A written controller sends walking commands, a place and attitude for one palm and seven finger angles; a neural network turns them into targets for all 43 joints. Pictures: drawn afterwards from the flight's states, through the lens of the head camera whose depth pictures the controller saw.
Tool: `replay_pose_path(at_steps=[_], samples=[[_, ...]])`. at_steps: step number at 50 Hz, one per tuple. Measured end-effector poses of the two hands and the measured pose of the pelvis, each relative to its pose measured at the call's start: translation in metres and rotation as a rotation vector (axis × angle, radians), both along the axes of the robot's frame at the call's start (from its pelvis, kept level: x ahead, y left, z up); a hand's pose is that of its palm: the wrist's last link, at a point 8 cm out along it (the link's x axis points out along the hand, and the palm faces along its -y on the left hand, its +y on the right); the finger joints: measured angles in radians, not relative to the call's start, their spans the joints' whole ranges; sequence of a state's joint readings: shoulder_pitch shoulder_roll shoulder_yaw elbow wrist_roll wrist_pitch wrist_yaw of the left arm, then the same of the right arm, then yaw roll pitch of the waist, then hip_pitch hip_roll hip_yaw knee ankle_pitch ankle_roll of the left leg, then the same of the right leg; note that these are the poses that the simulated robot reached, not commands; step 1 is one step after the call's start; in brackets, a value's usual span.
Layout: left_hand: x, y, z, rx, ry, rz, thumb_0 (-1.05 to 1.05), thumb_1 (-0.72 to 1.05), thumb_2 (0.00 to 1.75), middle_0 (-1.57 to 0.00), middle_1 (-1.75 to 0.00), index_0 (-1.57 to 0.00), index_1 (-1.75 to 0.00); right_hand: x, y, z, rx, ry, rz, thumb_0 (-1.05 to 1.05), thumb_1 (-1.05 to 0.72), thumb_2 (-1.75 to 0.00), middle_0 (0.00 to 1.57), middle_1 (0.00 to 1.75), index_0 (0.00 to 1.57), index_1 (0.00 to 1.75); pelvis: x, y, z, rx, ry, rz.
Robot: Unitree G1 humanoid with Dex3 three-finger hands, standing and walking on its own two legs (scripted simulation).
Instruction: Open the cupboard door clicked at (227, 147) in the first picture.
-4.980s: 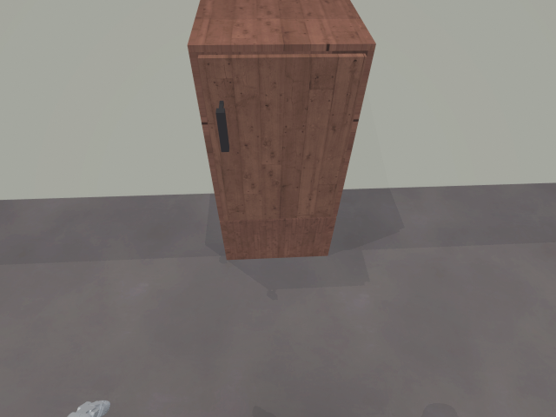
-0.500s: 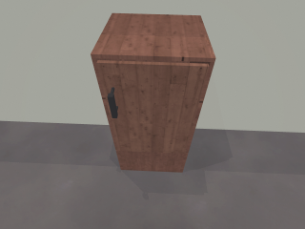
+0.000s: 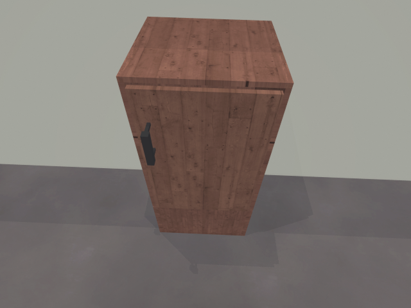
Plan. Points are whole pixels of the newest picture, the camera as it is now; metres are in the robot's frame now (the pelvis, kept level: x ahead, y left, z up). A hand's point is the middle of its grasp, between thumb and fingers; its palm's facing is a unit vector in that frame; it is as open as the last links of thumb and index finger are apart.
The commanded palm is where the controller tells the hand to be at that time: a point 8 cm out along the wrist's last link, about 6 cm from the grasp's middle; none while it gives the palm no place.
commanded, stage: come to a stop and stand still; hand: left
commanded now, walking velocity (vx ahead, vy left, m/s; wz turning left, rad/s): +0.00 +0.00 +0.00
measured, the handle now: (149, 144) +0.55 +0.20 -0.05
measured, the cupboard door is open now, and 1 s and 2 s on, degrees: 0 0 0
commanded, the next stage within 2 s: look again from close up in 0.48 s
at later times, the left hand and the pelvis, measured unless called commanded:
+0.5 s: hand out of the picture +0.01 +0.19 -0.17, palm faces +0.01 -0.97 -0.22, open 7.4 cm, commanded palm none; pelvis -0.01 +0.01 +0.00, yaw +0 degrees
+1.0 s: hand out of the picture +0.04 +0.18 -0.17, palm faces +0.00 -0.98 -0.22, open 7.3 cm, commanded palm none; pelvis +0.01 +0.00 +0.00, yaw +0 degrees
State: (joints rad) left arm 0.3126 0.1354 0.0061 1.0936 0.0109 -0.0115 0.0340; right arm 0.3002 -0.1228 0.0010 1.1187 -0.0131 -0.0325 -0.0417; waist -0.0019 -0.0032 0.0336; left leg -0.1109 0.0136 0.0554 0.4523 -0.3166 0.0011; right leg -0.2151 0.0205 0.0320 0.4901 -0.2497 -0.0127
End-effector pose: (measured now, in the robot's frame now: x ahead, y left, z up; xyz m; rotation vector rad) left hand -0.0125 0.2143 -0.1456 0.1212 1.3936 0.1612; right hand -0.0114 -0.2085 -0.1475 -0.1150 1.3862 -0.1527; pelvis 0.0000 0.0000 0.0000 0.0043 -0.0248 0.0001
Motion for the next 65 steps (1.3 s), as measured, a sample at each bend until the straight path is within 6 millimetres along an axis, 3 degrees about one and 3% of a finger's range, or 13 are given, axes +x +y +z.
replay_pose_path(at_steps=[13,25,39,59,61,65], samples=[[0.008,0.013,0.0,0.033,-0.044,-0.029,0.01,0.91,0.9,-0.2,-0.3,-0.2,-0.3,0.008,-0.006,-0.002,-0.014,-0.049,0.008,0.01,-0.92,-0.9,0.2,0.3,0.2,0.3,-0.008,0.006,-0.004,-0.01,0.009,0.008],[0.018,0.026,0.007,0.047,-0.06,-0.043,0.0,0.9,0.9,-0.19,-0.3,-0.2,-0.3,0.007,0.006,-0.007,0.016,-0.054,0.031,0.01,-0.92,-0.9,0.2,0.3,0.2,0.3,-0.007,0.014,-0.003,0.006,0.001,-0.003],[0.028,0.021,0.005,0.042,-0.02,-0.044,0.0,0.91,0.9,-0.2,-0.3,-0.2,-0.3,0.004,-0.002,-0.006,0.002,0.013,0.015,0.01,-0.91,-0.9,0.2,0.3,0.2,0.3,0.003,0.008,-0.003,0.01,0.01,-0.009],[0.055,0.012,0.005,0.047,-0.068,-0.051,0.0,0.91,0.9,-0.2,-0.3,-0.2,-0.3,0.032,-0.023,-0.002,-0.026,-0.02,0.022,0.01,-0.91,-0.9,0.2,0.3,0.2,0.3,0.011,-0.004,-0.002,0.002,0.017,-0.004],[0.082,0.015,0.024,0.052,-0.259,0.041,0.01,0.9,0.9,-0.2,-0.3,-0.2,-0.31,0.044,-0.027,0.005,-0.051,-0.119,0.027,0.01,-0.91,-0.9,0.2,0.3,0.2,0.3,0.01,-0.005,-0.003,0.003,0.027,0.002],[0.149,0.021,0.096,0.08,-0.801,0.104,0.01,0.87,0.88,-0.2,-0.32,-0.21,-0.32,0.089,-0.038,0.022,-0.095,-0.409,0.062,0.01,-0.91,-0.9,0.2,0.3,0.2,0.3,0.003,-0.006,-0.008,0.009,0.062,0.055]])
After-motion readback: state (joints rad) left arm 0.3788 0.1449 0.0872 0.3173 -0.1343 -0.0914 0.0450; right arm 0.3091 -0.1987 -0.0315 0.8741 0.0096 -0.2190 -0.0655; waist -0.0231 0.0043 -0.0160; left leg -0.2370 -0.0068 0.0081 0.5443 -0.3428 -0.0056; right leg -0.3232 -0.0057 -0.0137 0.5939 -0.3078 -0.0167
